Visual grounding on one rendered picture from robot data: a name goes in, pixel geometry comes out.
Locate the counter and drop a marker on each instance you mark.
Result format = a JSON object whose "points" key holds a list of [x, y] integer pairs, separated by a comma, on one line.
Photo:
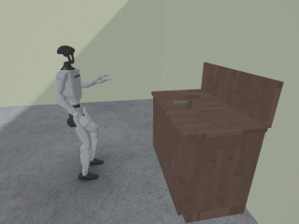
{"points": [[208, 148]]}

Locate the left robot hand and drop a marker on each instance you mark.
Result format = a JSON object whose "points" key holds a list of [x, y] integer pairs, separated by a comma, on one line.
{"points": [[99, 80]]}

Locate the robot right foot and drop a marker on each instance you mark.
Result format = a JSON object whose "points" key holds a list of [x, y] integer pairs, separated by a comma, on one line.
{"points": [[88, 176]]}

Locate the robot right forearm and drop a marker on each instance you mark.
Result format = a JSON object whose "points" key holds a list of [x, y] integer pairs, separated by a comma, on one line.
{"points": [[65, 104]]}

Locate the tap lever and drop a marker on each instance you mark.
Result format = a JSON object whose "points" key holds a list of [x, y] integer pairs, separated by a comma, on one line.
{"points": [[180, 102]]}

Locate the left robot thigh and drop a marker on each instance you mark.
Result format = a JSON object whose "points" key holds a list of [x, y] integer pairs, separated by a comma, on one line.
{"points": [[87, 113]]}

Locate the right robot hand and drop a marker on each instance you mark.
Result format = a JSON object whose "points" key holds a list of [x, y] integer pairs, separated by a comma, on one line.
{"points": [[84, 121]]}

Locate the right robot upper arm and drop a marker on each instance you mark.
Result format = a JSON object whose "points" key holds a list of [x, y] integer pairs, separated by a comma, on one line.
{"points": [[61, 78]]}

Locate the robot left forearm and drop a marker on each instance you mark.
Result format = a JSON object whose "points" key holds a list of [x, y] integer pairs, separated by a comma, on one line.
{"points": [[87, 84]]}

